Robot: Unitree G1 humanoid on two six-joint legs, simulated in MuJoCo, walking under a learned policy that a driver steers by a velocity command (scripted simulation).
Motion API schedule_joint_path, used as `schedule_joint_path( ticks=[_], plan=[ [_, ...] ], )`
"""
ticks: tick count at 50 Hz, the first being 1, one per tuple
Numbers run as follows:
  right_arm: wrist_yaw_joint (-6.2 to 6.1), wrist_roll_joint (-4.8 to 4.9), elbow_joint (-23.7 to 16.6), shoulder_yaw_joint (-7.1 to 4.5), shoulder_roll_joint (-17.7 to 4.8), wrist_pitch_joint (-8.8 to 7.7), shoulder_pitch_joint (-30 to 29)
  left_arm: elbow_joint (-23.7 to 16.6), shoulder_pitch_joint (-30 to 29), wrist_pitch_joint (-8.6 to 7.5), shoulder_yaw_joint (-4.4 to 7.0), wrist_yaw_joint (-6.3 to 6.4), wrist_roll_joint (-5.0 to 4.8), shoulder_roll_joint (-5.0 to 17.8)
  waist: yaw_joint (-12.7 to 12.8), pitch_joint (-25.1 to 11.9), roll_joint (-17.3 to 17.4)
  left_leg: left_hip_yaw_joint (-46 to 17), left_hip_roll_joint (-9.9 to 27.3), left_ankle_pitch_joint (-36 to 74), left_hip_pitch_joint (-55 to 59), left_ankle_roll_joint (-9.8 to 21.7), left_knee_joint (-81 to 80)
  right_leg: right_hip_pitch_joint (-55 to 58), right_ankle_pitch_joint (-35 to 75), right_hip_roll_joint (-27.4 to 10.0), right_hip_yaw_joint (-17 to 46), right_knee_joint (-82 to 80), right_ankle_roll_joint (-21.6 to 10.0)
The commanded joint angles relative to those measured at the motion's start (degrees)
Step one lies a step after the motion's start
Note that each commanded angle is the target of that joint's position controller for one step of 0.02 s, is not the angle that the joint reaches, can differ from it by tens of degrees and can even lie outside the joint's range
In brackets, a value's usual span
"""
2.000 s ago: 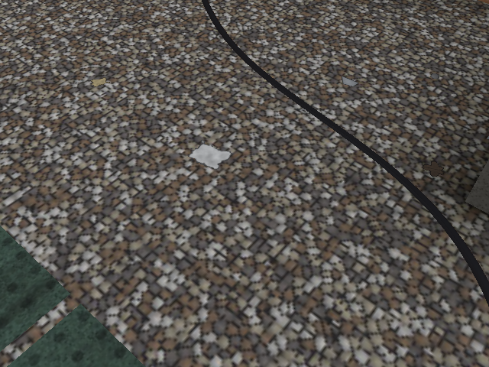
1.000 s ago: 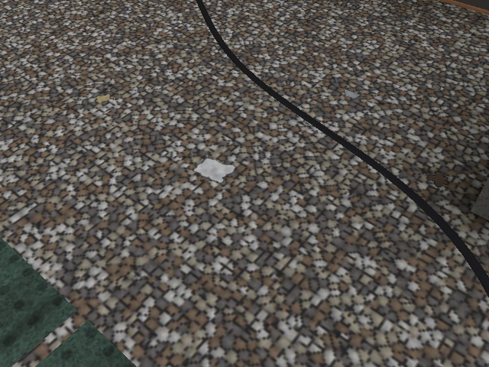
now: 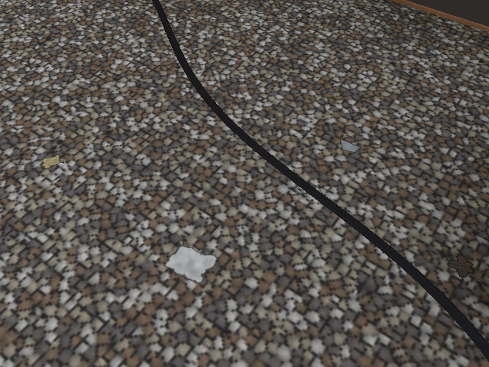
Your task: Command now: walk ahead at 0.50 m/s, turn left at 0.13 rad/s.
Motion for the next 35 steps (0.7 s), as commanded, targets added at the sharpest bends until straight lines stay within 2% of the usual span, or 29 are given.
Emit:
schedule_joint_path(
  ticks=[1,4,5,6,7,8,9,10,11,12,14,15,17,19,23,26,28,29,31,32,33,34,35],
  plan=[
    [-0.50,0.58,-1.17,-1.85,-9.16,0.31,3.30,-5.62,-8.20,-1.17,0.10,-1.03,-0.37,3.00,-0.28,5.02,4.14,-8.99,16.69,12.04,-2.23,8.40,-2.16,1.16,-0.18,2.19,-0.89,-5.25,-0.17],
    [-0.94,0.76,-1.41,-2.56,-10.58,1.28,2.72,-6.25,-6.42,-2.03,0.84,-1.74,-0.50,5.52,2.34,3.41,5.84,-12.00,18.95,16.35,1.54,7.11,2.90,6.18,-5.80,3.64,-0.27,-8.82,-1.49],
    [-0.96,0.73,-1.89,-2.71,-11.04,1.52,1.44,-5.52,-2.80,-2.31,1.49,-1.70,-0.50,6.86,4.74,1.31,6.67,-11.89,18.37,22.55,1.23,6.37,6.83,12.09,-7.52,4.94,-1.34,-9.77,-2.28],
    [-0.88,0.42,-2.43,-2.28,-9.90,1.67,0.64,-3.13,5.48,-2.48,2.86,-1.33,-0.39,9.32,8.74,-3.94,6.13,-9.96,15.20,28.29,-1.12,4.85,15.94,23.85,-7.63,5.81,-2.20,-10.49,-3.90],
    [-0.78,-0.44,-4.23,-1.20,-7.24,1.57,-0.04,-1.10,16.54,-2.57,4.12,-0.73,0.62,13.36,12.94,-13.21,2.77,-7.26,11.34,19.79,-11.17,2.72,32.20,41.60,-7.40,-2.29,5.41,-7.40,-7.45],
    [-0.52,0.07,-4.90,0.80,0.43,0.52,7.53,0.46,21.88,-1.84,5.36,-0.66,1.06,18.04,10.24,-22.14,-12.13,-2.81,1.77,-8.59,-34.46,-1.63,53.38,63.30,-17.08,-16.86,30.02,-11.39,-15.53],
    [-0.53,1.28,-4.28,-0.24,-4.35,-0.30,5.93,-0.01,21.81,-1.72,3.73,-0.69,0.99,12.21,11.51,-23.10,-11.17,-10.71,3.00,-20.67,-39.93,-1.29,61.90,61.91,-22.26,-17.37,38.06,-17.19,-15.14],
    [-0.63,2.54,-5.91,-1.58,-8.60,-0.58,1.08,-0.81,17.01,-1.79,2.67,-0.51,0.81,8.93,10.82,-14.15,-7.99,-10.87,5.89,-16.79,-43.71,-0.60,64.31,54.62,-21.69,-15.53,28.78,-18.20,-12.18],
    [-0.97,2.46,-6.53,-1.71,-8.38,-0.45,-1.68,-1.58,12.49,-1.83,2.08,-0.48,0.82,7.26,9.18,-9.11,-4.38,-9.35,8.78,-11.78,-42.46,-0.55,63.06,46.41,-17.29,-13.54,21.28,-19.68,-10.73],
    [-1.22,1.69,-6.74,-2.06,-7.66,-0.07,-3.19,-1.55,9.36,-1.91,1.67,-0.67,0.93,5.58,7.71,-5.06,-2.55,-9.08,10.46,-8.27,-40.41,-0.63,60.05,39.29,-13.99,-11.32,15.66,-22.10,-9.92],
    [-0.98,1.60,-6.70,-2.40,-5.18,1.59,-1.41,-1.14,6.64,-2.25,1.46,-0.74,1.48,4.15,4.73,-2.32,-4.64,-9.08,12.57,-4.51,-34.93,-0.72,56.99,31.73,-11.43,-8.61,8.03,-25.80,-9.12],
    [-0.82,1.66,-7.08,-2.32,-3.88,2.33,-1.40,-0.81,6.48,-2.41,1.63,-0.65,1.42,4.45,4.15,-1.33,-4.25,-8.64,12.89,-3.72,-34.71,-0.93,56.31,30.01,-9.63,-8.47,5.33,-27.04,-9.53],
    [-0.81,1.32,-8.65,-2.46,-3.39,3.34,-3.33,-0.11,7.01,-2.67,2.20,-0.21,1.47,5.86,3.66,0.41,-2.65,-8.78,13.35,-0.39,-37.12,-1.45,53.88,29.02,-6.37,-8.70,1.46,-28.71,-10.32],
    [-0.59,0.92,-10.17,-2.57,-3.49,3.57,-6.05,0.42,7.91,-2.51,2.64,0.37,1.61,6.85,3.95,1.53,-1.54,-9.12,13.40,4.39,-39.80,-2.09,48.70,30.01,-4.67,-8.68,-1.98,-29.53,-10.50],
    [0.95,0.59,-12.83,-2.02,-2.70,2.96,-13.36,0.66,9.41,-1.77,3.21,1.24,1.30,8.69,6.04,3.21,-0.50,-5.36,12.45,13.55,-38.78,-2.09,35.80,32.04,-3.22,-7.67,-8.83,-30.06,-9.32],
    [2.03,0.55,-15.45,-1.62,-2.53,2.93,-19.04,1.33,12.28,-0.87,3.74,1.48,0.53,9.96,8.01,4.93,0.24,-2.73,11.72,13.06,-39.78,-1.18,30.14,36.86,-2.44,-9.08,-11.36,-28.88,-8.86],
    [2.67,0.66,-17.12,-1.67,-3.07,3.04,-21.16,1.74,13.51,-0.04,4.11,1.42,-0.10,10.68,8.16,5.45,-0.15,-1.45,11.02,9.60,-40.31,0.02,27.91,40.99,0.46,-10.31,-12.45,-26.55,-8.11],
    [2.95,0.70,-17.77,-1.86,-3.58,3.10,-21.37,1.73,13.47,0.38,4.31,1.41,-0.37,11.18,7.65,5.18,-0.59,-0.40,10.16,7.07,-39.34,0.86,27.15,42.52,4.78,-10.73,-13.17,-24.56,-7.59],
    [3.14,0.77,-18.08,-2.94,-5.64,3.35,-18.08,1.07,12.10,1.16,4.79,1.55,-0.79,12.88,4.67,1.67,-2.57,3.04,6.32,1.39,-31.88,3.08,26.90,43.87,23.69,-10.61,-14.91,-16.33,-6.28],
    [3.05,1.01,-16.85,-4.13,-7.57,3.41,-11.98,0.73,11.12,1.70,4.89,1.59,-1.01,13.40,0.90,-1.85,-2.63,4.73,3.48,0.61,-23.67,4.63,25.51,42.77,31.12,-9.52,-16.13,-7.27,-5.32],
    [2.37,1.20,-14.15,-6.21,-11.09,3.53,-2.25,0.33,10.76,1.96,4.50,1.63,-0.99,12.73,-3.97,-6.99,-0.99,4.59,0.63,3.75,-9.06,6.79,22.14,36.91,29.12,-6.96,-17.46,5.92,-3.19],
    [1.01,1.27,-12.60,-8.11,-17.24,4.07,4.70,-1.26,12.05,1.45,3.08,1.56,1.14,8.75,-4.86,-11.44,9.35,-12.44,10.92,4.90,7.04,10.55,20.67,20.49,0.76,-3.49,-17.50,25.40,-0.09],
    [1.20,1.00,-14.71,-8.02,-21.03,3.26,0.79,-4.73,14.81,-0.68,1.24,1.02,1.28,2.80,1.81,-18.16,18.76,-47.67,22.72,-8.20,20.59,21.86,9.30,-0.92,-38.80,9.36,-6.49,42.96,2.72]
  ],
)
